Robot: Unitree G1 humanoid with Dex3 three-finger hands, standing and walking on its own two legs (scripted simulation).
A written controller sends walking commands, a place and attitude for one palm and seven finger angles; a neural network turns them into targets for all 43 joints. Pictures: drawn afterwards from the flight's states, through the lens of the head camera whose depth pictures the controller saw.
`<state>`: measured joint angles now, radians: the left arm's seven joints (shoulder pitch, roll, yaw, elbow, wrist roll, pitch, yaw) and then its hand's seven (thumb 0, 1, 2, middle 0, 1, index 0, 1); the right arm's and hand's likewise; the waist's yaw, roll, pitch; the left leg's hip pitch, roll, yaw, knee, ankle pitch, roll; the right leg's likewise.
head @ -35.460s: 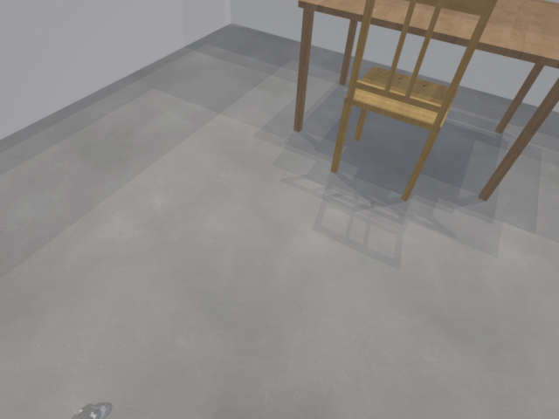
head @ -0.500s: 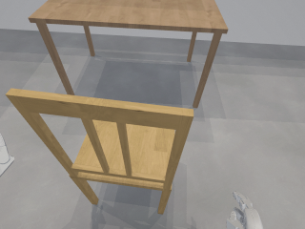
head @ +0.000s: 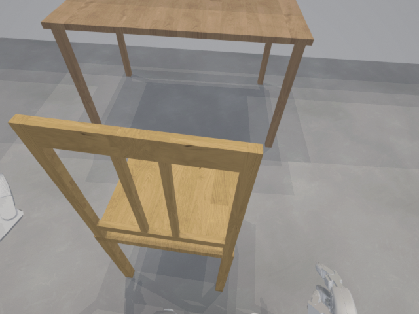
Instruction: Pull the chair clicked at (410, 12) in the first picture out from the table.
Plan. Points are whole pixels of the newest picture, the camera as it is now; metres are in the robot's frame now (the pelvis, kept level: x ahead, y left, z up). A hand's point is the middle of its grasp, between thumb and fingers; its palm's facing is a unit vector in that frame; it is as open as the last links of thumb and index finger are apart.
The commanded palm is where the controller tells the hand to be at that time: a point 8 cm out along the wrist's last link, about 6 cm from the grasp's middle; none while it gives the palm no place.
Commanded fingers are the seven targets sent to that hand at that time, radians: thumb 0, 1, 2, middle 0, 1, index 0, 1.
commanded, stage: step back with the hand held close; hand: left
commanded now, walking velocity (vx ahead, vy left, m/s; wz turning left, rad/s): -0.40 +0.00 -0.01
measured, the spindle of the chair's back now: (133, 199) +0.36 +0.20 -0.05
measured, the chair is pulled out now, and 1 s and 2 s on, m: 0.63 0.63 0.63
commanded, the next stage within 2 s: stop stepping back and stand still in 0.50 s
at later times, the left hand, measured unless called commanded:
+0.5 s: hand out of the picture +0.15 +0.25 +0.18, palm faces +0.34 -0.80 -0.49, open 7.4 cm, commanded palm +0.08 +0.30 +0.20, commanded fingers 0.00 0.90 0.90 -0.20 -0.30 -0.20 -0.30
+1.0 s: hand out of the picture +0.06 +0.26 +0.16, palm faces +0.43 -0.83 -0.37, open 7.4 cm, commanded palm +0.02 +0.29 +0.20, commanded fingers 0.00 0.90 0.90 -0.20 -0.30 -0.20 -0.30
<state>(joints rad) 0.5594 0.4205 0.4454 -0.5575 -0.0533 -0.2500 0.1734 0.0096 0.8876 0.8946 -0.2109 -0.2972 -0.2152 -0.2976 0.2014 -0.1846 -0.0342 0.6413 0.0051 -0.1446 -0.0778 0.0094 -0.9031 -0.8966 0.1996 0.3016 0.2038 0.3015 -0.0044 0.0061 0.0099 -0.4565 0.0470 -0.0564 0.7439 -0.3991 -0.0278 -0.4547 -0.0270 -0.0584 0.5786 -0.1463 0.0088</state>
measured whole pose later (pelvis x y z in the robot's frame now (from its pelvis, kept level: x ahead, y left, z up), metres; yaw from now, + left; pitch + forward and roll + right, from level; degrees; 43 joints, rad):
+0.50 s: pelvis -0.06 +0.00 +0.00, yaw +0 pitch +2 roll -2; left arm 0.58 0.45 0.45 -0.58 -0.06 -0.28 0.14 0.01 0.89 0.89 -0.21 -0.30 -0.22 -0.30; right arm 0.18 -0.19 -0.03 0.66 0.01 -0.16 -0.07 0.01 -0.90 -0.90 0.20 0.30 0.21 0.30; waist -0.02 -0.02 0.04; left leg -0.40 0.02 -0.03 0.62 -0.26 -0.01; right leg -0.40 -0.04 -0.02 0.60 -0.23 0.03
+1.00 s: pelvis -0.14 +0.00 +0.01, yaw -2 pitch -3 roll +0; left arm 0.57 0.39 0.39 -0.42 -0.04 -0.16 0.17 0.01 0.89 0.89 -0.21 -0.30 -0.21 -0.30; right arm 0.31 -0.22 -0.03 0.68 0.03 -0.13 -0.09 0.01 -0.91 -0.90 0.20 0.30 0.20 0.30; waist -0.03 -0.05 -0.08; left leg -0.22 0.01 0.03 0.60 -0.34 0.02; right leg -0.33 -0.06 -0.02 0.62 -0.32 0.02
